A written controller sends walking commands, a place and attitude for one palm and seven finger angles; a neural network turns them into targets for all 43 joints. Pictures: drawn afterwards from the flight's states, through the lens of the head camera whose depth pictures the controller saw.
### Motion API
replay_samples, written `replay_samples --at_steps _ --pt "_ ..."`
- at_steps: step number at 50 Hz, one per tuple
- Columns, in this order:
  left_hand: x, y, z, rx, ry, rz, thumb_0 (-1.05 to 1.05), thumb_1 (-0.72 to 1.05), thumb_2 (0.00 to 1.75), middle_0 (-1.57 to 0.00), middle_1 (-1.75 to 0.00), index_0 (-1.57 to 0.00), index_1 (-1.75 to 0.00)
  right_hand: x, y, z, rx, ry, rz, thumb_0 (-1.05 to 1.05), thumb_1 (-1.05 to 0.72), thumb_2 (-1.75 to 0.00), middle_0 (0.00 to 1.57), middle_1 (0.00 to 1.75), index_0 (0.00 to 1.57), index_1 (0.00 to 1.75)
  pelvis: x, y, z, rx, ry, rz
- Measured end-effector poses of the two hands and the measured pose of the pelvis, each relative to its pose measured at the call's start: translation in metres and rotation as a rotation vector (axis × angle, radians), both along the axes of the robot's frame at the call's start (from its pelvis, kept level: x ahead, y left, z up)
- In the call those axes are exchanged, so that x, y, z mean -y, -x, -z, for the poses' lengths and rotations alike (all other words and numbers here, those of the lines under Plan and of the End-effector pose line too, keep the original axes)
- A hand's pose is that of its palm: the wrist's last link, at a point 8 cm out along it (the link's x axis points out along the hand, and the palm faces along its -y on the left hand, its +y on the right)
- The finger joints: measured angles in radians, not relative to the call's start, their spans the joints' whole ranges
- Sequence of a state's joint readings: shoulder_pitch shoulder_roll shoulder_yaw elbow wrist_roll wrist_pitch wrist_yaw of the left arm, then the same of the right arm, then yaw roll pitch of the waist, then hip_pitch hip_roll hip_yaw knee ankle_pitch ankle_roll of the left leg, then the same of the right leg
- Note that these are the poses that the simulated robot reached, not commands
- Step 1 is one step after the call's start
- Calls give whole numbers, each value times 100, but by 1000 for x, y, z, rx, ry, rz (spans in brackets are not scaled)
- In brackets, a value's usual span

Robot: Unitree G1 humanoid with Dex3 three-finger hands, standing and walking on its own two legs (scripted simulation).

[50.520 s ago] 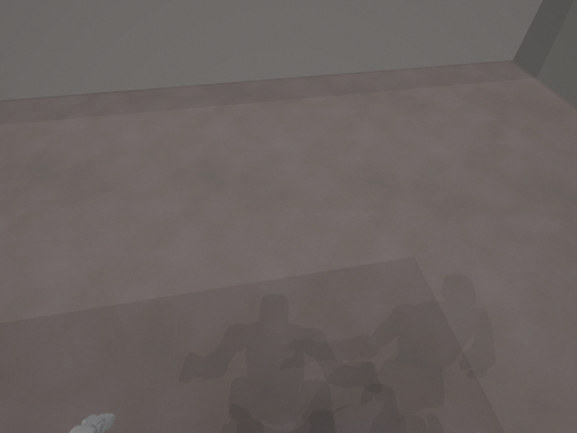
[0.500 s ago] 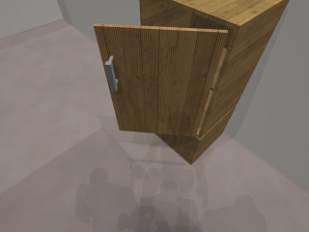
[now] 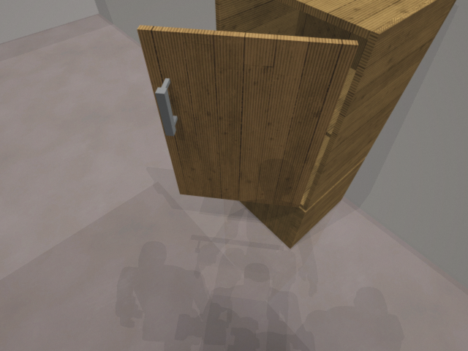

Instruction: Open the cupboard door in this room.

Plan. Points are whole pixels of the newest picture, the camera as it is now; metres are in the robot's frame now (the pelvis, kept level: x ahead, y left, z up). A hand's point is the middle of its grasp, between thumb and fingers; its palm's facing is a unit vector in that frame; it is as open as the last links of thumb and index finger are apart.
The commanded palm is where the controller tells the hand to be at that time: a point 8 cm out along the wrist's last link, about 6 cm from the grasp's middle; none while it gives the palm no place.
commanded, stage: come to a stop and stand still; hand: left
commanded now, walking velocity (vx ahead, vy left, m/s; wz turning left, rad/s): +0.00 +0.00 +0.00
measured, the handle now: (168, 107) +0.62 +0.20 +0.03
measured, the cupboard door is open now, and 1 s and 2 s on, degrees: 41 41 41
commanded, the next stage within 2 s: look again from close up in 0.36 s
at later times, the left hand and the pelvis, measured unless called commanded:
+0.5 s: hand out of the picture +0.01 +0.20 -0.15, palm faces +0.00 -0.97 -0.26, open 7.4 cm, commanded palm none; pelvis -0.03 +0.00 +0.01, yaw +0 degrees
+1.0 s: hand out of the picture +0.02 +0.19 -0.16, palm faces -0.02 -0.98 -0.21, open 7.4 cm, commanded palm none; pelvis -0.01 +0.00 +0.01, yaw -1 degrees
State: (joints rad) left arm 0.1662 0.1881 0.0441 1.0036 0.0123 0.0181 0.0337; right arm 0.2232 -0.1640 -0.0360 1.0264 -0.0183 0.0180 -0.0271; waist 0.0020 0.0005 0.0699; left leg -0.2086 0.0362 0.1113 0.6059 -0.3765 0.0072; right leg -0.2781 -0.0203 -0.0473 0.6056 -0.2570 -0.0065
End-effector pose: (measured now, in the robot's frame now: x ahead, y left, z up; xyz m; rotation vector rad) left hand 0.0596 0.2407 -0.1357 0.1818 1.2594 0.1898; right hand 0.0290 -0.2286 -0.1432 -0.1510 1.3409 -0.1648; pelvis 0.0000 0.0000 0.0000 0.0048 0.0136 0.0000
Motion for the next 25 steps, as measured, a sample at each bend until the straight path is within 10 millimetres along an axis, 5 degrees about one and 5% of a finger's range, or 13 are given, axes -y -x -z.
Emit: replay_samples --at_steps 6,12,17,25 --pt "1 42 0 -37 -29 20 0 91 90 -20 -30 -20 -30 11 -33 -1 157 -1 -14 1 -90 -90 20 30 20 30 2 14 5 31 7 1" --pt "0 64 -7 -47 -21 11 1 91 90 -20 -30 -20 -30 11 -40 -14 234 -1 -48 1 -90 -90 20 30 20 30 1 22 -1 52 0 15" --pt "-1 68 -12 -29 -12 26 1 90 90 -20 -30 -20 -30 13 -24 -19 216 3 -57 1 -90 -90 20 30 20 30 2 27 -7 41 0 13" --pt "-7 58 -16 -11 -16 42 1 90 90 -20 -30 -20 -30 20 28 -15 77 20 -34 1 -90 -90 20 30 20 30 1 27 -11 29 1 6"
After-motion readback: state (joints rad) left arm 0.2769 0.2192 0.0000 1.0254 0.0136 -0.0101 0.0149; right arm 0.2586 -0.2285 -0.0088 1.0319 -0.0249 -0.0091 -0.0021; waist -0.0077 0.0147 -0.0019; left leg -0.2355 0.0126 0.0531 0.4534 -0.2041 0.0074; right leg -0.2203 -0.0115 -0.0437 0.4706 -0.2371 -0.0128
